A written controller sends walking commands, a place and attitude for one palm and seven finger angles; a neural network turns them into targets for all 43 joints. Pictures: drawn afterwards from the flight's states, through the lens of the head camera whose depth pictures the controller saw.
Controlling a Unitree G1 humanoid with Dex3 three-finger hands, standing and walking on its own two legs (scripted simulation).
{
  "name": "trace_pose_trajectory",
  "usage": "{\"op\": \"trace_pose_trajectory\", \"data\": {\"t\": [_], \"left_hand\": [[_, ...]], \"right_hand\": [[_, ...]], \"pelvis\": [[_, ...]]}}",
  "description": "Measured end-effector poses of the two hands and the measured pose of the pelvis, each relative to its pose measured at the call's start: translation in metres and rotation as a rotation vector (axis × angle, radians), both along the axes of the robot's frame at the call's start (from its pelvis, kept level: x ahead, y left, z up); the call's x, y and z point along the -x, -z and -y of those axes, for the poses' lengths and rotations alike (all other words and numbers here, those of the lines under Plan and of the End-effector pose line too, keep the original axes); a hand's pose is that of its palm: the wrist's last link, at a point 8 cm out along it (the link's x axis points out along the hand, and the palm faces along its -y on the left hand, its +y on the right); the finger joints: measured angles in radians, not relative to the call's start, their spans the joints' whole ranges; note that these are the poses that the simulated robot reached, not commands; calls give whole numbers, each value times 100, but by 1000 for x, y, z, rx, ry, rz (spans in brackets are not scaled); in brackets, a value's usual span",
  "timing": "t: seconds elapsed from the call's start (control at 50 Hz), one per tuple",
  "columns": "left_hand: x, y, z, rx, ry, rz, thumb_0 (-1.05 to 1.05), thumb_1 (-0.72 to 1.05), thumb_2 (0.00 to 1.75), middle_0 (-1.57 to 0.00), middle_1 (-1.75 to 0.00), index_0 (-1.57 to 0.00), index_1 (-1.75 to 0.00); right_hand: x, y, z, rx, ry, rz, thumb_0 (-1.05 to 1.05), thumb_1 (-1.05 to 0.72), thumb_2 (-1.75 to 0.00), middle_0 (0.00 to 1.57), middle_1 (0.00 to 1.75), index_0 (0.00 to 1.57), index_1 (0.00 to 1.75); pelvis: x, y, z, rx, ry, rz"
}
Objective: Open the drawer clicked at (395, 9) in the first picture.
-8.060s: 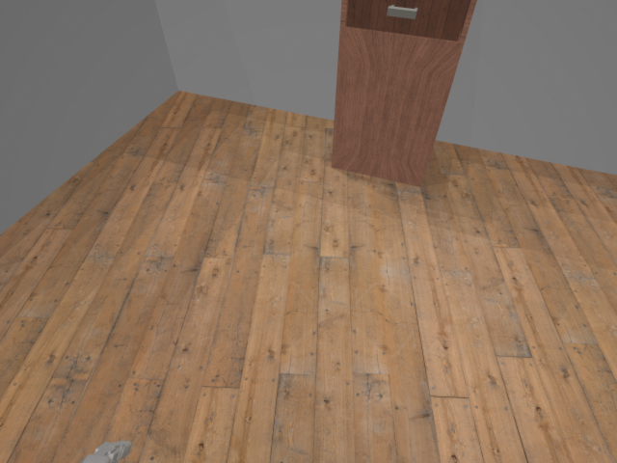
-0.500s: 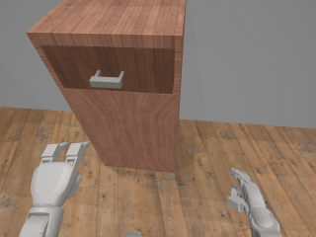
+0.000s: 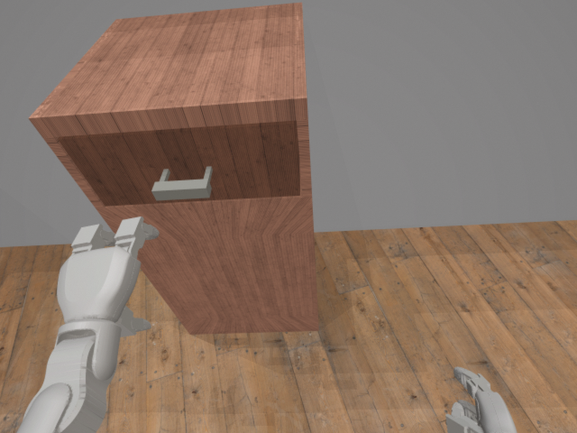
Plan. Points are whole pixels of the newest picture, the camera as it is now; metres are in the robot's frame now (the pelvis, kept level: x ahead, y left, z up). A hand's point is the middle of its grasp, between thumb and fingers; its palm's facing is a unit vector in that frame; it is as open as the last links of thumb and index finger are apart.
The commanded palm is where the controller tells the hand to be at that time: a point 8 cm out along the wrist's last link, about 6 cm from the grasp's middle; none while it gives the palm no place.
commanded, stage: raise the hand with hooked fingers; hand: left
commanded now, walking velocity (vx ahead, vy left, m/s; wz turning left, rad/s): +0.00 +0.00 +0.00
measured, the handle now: (184, 181) +0.52 +0.27 +0.04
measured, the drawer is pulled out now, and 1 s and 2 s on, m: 0.00 0.00 0.00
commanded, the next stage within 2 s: move the hooked fingers above the handle in 0.78 s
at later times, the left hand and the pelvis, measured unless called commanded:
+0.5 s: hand (110, 227) +0.31 +0.27 +0.15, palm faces +0.08 -0.06 -1.00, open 13.8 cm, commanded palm +0.27 +0.26 +0.20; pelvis +0.00 +0.02 +0.02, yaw +1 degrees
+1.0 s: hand (129, 243) +0.30 +0.24 +0.13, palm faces +0.03 -0.06 -1.00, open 13.8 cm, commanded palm +0.28 +0.25 +0.20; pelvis -0.01 +0.00 +0.02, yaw +1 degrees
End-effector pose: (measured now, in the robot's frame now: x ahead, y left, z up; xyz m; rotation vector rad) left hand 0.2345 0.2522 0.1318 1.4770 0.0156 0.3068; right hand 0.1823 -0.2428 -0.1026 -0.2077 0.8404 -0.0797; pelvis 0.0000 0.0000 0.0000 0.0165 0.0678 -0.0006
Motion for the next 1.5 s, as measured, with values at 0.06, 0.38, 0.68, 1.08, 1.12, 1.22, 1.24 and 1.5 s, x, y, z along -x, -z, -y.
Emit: {"op": "trace_pose_trajectory", "data": {"t": [0.06, 0.38, 0.68, 1.08, 1.12, 1.22, 1.24, 1.5], "left_hand": [[-14, -9, -1, 20, -11, -28, 0, -28, 40, -30, -106, -31, -106], [-48, -66, -15, -21, 44, -79, 0, -48, 31, -32, -119, -32, -119], [-43, -52, 4, 3, 170, -149, 0, -49, 31, -32, -120, -32, -120], [-51, -48, 10, -13, 116, -181, 0, -50, 31, -32, -120, -32, -120], [-55, -48, 8, -18, 125, -173, 0, -50, 31, -32, -120, -32, -120], [-67, -51, 2, -29, 119, -139, 0, -50, 31, -32, -120, -33, -120], [-70, -52, 1, -32, 114, -138, 0, -50, 31, -32, -120, -33, -120], [-103, -40, 7, -26, 157, -167, 0, -49, 31, -32, -120, -32, -120]], "right_hand": [[-12, -8, -18, -33, -7, 44, 2, -91, -89, 20, 30, 20, 30], [-27, -28, -73, -95, -130, 60, 1, -91, -89, 20, 30, 20, 30], [11, -13, -35, -45, -80, -42, 2, -91, -89, 20, 30, 20, 30], [-7, -22, -26, -55, -71, 41, 2, -91, -89, 20, 30, 20, 30], [-5, -22, -23, -44, -66, 39, 2, -91, -89, 20, 30, 20, 30], [4, -17, -16, -26, -47, 5, 1, -91, -89, 20, 30, 20, 30], [7, -15, -15, -24, -41, -5, 1, -91, -89, 20, 30, 20, 30], [41, 1, -7, -20, 42, -113, 2, -91, -89, 20, 30, 20, 30]], "pelvis": [[0, -3, -6, 0, 1, 19], [3, -14, -18, 9, -11, 78], [6, -17, -12, 8, -6, 66], [12, -16, 5, 3, -16, 68], [12, -16, 6, 4, -18, 65], [11, -15, 6, 6, -21, 51], [11, -15, 6, 6, -21, 47], [3, -13, -4, 5, -2, 8]]}}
